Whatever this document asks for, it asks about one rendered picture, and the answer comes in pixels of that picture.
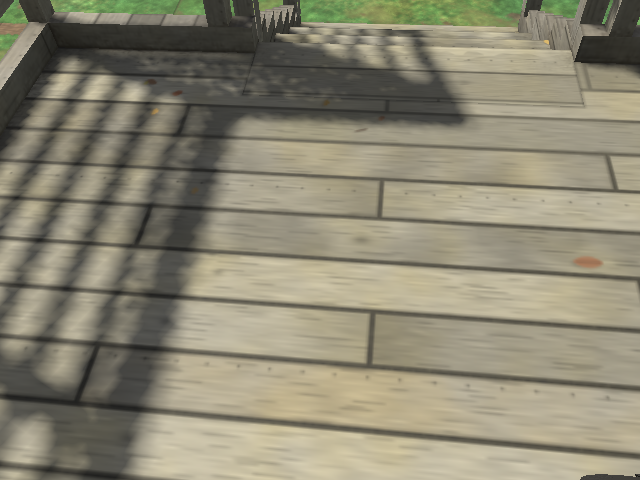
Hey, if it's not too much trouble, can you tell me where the stairs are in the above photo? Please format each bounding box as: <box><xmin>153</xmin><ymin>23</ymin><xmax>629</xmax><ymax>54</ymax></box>
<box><xmin>274</xmin><ymin>22</ymin><xmax>550</xmax><ymax>49</ymax></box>

